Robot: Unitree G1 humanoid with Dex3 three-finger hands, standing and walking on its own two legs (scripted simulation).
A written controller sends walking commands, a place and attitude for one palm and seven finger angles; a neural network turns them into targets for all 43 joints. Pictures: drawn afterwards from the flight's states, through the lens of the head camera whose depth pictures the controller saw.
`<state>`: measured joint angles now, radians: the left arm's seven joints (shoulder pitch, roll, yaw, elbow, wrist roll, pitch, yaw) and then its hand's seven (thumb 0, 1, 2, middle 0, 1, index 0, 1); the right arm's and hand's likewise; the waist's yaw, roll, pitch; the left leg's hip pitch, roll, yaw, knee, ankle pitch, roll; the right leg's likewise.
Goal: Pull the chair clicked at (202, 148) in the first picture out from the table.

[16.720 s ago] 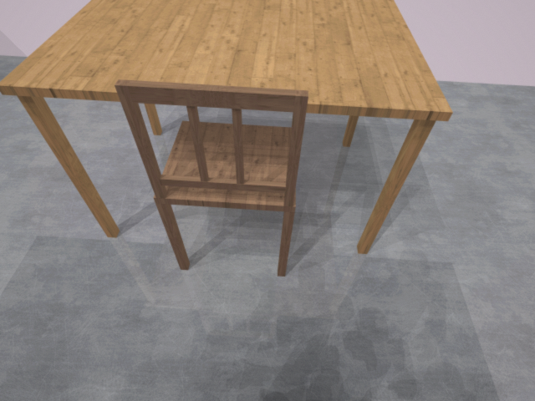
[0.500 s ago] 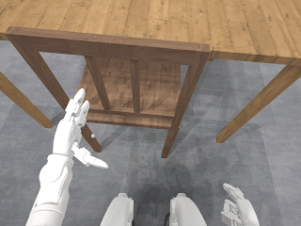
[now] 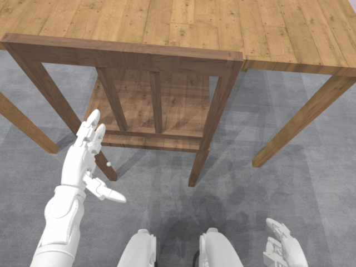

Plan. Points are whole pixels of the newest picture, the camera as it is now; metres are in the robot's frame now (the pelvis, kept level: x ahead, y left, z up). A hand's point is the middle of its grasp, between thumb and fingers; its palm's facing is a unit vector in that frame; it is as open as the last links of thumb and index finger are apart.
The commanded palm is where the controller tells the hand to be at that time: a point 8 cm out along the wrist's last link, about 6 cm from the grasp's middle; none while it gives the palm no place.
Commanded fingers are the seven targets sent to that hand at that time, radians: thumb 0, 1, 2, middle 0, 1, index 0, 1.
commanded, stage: aim the fingers beside a spindle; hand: left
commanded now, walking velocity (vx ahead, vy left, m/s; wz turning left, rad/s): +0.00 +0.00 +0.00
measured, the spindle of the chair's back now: (114, 102) +0.49 +0.16 +0.02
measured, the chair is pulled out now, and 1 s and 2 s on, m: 0.00 0.00 0.00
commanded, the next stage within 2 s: none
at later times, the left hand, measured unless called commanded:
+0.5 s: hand (103, 161) +0.33 +0.16 +0.03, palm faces -0.06 -1.00 -0.05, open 16.9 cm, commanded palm +0.31 +0.22 +0.02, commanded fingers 0.00 -0.50 0.30 -0.06 -0.08 -0.06 -0.08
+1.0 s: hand (112, 167) +0.32 +0.15 +0.01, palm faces -0.10 -0.99 -0.03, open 16.9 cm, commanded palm +0.31 +0.21 +0.02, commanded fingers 0.00 -0.50 0.30 -0.06 -0.08 -0.06 -0.08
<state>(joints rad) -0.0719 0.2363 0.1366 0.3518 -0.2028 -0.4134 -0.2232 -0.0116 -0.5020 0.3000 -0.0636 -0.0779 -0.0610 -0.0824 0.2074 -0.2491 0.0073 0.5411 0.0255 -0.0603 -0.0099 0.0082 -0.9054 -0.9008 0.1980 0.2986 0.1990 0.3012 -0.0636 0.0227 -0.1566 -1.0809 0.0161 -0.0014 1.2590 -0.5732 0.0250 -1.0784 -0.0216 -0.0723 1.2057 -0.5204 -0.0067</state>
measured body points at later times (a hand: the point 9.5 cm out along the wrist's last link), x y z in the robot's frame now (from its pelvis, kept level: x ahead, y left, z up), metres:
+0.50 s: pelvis +0.00 +0.00 +0.00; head +0.11 +0.02 +0.44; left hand +0.33 +0.22 +0.03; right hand +0.16 -0.24 -0.10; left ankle +0.01 +0.10 -0.63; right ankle +0.03 -0.12 -0.63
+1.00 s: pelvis +0.00 +0.00 +0.00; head +0.12 +0.01 +0.43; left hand +0.32 +0.20 +0.01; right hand +0.16 -0.25 -0.10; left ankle +0.01 +0.10 -0.63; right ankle +0.03 -0.12 -0.63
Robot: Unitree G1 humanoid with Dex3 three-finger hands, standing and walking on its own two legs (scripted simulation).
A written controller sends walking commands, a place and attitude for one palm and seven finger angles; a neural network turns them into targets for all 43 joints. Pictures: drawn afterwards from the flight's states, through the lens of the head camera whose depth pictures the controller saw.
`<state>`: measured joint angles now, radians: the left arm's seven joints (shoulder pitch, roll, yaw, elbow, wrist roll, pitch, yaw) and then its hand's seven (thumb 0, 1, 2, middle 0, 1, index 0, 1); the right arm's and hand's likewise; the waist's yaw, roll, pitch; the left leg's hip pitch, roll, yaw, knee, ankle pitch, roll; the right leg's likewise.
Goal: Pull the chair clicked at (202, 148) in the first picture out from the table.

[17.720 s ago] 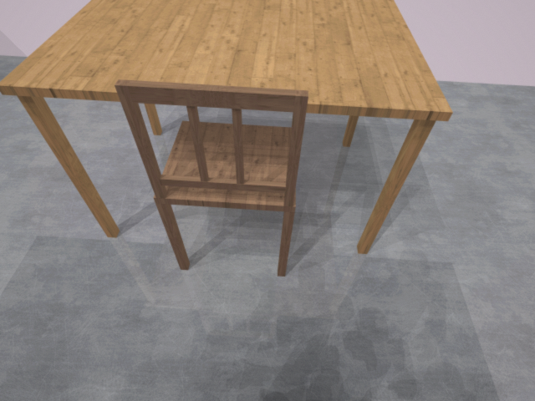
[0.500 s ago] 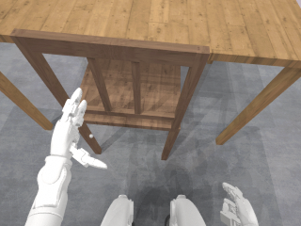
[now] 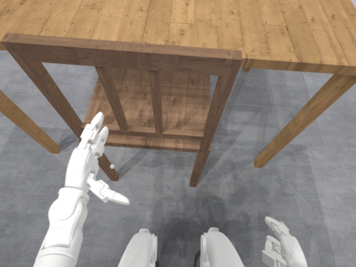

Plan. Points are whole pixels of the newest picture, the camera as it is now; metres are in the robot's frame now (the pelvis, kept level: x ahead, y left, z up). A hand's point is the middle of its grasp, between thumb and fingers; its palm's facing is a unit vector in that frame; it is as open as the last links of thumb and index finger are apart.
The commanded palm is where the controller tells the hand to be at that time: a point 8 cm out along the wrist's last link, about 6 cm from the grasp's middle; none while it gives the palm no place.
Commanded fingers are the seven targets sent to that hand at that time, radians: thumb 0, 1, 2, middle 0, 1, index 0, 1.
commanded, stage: aim the fingers beside a spindle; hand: left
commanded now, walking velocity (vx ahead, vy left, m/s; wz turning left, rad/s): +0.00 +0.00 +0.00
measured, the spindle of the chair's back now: (114, 102) +0.49 +0.16 +0.02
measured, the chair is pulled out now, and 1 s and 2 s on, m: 0.00 0.00 0.00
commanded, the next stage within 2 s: push the fingers through the gap in 1.48 s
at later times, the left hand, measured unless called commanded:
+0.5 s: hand (105, 160) +0.33 +0.16 +0.03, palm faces -0.05 -1.00 -0.06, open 16.9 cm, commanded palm +0.31 +0.22 +0.02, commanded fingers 0.00 -0.50 0.30 -0.06 -0.08 -0.06 -0.08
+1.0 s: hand (108, 166) +0.32 +0.15 +0.02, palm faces -0.12 -0.99 -0.02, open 16.9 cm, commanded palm +0.31 +0.21 +0.03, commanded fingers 0.00 -0.50 0.30 -0.06 -0.08 -0.06 -0.08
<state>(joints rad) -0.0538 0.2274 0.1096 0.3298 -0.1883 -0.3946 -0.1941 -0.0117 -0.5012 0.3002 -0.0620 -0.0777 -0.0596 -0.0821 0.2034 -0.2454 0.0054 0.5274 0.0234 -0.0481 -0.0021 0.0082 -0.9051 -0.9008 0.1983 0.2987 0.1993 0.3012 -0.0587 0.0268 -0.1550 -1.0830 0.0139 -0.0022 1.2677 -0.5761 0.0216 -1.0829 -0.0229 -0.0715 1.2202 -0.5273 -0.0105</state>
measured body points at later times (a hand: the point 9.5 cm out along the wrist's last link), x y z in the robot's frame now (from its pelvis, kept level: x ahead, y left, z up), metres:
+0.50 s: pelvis +0.00 +0.00 +0.00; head +0.11 +0.01 +0.44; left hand +0.33 +0.21 +0.03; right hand +0.16 -0.25 -0.10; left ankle +0.01 +0.10 -0.63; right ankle +0.03 -0.12 -0.63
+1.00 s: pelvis +0.00 +0.01 +0.00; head +0.12 +0.02 +0.44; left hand +0.32 +0.21 +0.02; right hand +0.16 -0.24 -0.10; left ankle +0.01 +0.10 -0.63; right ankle +0.03 -0.12 -0.63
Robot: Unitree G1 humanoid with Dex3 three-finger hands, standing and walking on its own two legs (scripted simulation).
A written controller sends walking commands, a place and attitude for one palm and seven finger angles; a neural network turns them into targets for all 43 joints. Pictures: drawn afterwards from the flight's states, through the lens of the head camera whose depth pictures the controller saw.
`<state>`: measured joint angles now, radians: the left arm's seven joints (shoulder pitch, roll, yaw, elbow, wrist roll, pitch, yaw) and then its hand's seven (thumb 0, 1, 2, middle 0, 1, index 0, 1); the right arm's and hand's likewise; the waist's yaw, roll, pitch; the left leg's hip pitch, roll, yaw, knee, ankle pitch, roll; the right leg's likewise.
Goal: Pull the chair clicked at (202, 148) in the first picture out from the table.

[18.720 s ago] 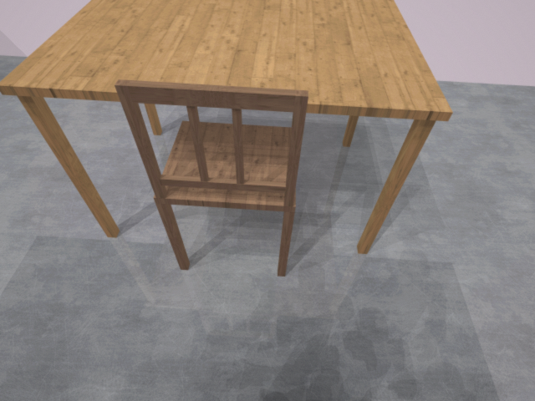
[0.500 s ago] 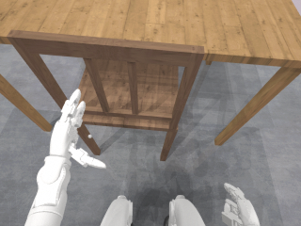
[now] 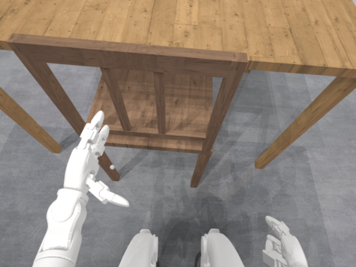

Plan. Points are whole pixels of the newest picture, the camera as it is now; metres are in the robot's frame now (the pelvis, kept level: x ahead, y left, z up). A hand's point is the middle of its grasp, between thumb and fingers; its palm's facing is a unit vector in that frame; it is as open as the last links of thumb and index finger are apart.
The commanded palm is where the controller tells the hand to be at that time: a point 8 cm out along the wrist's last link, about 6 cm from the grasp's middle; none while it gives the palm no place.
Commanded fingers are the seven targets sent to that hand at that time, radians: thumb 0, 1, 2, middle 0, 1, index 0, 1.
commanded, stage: aim the fingers beside a spindle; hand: left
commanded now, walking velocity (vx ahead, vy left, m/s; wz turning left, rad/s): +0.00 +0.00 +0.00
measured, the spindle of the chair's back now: (118, 102) +0.49 +0.16 +0.02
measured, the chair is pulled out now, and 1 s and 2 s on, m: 0.00 0.00 0.00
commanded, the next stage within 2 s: push the fingers through the gap in 0.48 s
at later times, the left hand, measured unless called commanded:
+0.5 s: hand (115, 163) +0.33 +0.14 +0.02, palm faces -0.08 -1.00 -0.04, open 16.9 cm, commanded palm +0.31 +0.20 +0.02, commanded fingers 0.00 -0.50 0.30 -0.06 -0.08 -0.06 -0.08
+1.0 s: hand (116, 146) +0.37 +0.14 +0.02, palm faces -0.08 -1.00 -0.05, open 16.9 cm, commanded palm +0.35 +0.20 +0.02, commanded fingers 0.00 -0.50 0.30 -0.06 -0.08 -0.06 -0.08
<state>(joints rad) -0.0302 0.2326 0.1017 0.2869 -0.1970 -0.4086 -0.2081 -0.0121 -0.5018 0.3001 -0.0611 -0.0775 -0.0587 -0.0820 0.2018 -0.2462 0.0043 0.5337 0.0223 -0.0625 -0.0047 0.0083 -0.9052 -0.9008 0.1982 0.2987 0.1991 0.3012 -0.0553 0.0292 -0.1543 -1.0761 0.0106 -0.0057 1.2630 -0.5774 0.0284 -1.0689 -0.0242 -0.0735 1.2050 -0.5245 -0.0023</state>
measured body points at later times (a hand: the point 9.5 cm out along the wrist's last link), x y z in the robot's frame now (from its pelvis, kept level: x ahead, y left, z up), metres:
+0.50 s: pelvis +0.00 -0.01 +0.00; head +0.11 +0.01 +0.44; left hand +0.33 +0.20 +0.02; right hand +0.16 -0.25 -0.10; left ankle +0.01 +0.10 -0.63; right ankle +0.02 -0.12 -0.63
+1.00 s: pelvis +0.00 -0.01 +0.00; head +0.12 +0.00 +0.43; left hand +0.36 +0.20 +0.03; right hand +0.14 -0.26 -0.11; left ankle +0.01 +0.10 -0.63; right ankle +0.02 -0.13 -0.63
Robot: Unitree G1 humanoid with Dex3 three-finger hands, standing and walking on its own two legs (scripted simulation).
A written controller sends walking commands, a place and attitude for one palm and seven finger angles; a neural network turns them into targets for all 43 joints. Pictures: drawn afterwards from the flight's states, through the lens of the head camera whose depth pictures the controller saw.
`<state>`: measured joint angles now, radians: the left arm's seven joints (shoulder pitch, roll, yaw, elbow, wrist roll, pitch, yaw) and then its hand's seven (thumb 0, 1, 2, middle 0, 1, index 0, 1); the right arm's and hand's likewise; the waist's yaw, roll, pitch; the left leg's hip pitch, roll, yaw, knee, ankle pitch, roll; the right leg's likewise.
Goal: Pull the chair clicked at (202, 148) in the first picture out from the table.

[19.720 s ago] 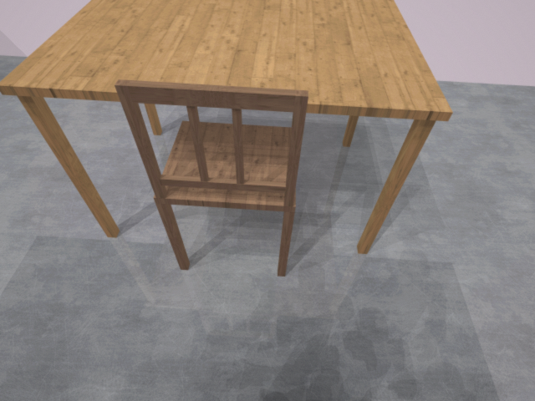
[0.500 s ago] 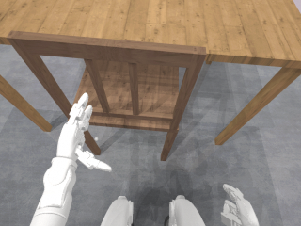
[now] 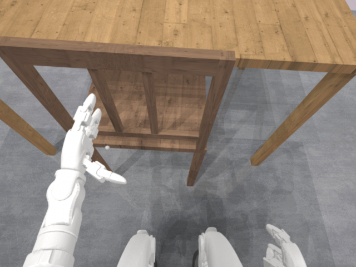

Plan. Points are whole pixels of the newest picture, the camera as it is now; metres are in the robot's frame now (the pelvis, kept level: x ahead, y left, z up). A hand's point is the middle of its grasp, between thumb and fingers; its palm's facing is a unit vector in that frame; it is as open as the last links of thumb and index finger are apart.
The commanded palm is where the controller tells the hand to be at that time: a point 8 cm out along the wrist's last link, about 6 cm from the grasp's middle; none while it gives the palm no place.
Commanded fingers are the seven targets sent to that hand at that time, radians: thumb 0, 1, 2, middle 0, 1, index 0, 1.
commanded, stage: push the fingers through the gap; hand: left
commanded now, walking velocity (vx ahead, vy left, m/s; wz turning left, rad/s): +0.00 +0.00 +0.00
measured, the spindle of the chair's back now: (109, 104) +0.48 +0.17 +0.02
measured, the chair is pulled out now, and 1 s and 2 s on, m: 0.00 0.00 0.00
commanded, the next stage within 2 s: hook a spindle and tug to test in 1.18 s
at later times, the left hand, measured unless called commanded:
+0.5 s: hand (108, 129) +0.41 +0.16 +0.01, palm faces -0.05 -1.00 -0.05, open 16.9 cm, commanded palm +0.39 +0.21 +0.02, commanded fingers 0.00 -0.50 0.30 -0.06 -0.08 -0.06 -0.08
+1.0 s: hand (109, 118) +0.44 +0.16 +0.02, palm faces -0.06 -1.00 -0.04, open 16.9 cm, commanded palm +0.42 +0.21 +0.02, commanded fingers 0.00 -0.50 0.30 -0.06 -0.08 -0.06 -0.08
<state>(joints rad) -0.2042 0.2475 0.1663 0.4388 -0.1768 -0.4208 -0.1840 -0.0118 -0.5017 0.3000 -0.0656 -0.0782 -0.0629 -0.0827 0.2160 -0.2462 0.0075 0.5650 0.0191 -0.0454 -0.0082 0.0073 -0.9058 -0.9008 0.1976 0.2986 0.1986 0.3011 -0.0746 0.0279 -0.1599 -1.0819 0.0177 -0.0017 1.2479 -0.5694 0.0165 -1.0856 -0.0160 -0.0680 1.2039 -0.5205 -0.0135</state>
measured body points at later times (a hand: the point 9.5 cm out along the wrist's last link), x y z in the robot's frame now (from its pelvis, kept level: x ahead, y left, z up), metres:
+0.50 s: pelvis +0.00 +0.01 +0.00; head +0.13 +0.02 +0.43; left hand +0.41 +0.22 +0.02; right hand +0.10 -0.25 -0.12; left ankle +0.01 +0.11 -0.63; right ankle +0.02 -0.12 -0.63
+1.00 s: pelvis +0.00 +0.01 +0.00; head +0.13 +0.02 +0.43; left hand +0.44 +0.22 +0.02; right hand +0.06 -0.25 -0.12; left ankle +0.01 +0.11 -0.63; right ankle +0.02 -0.12 -0.63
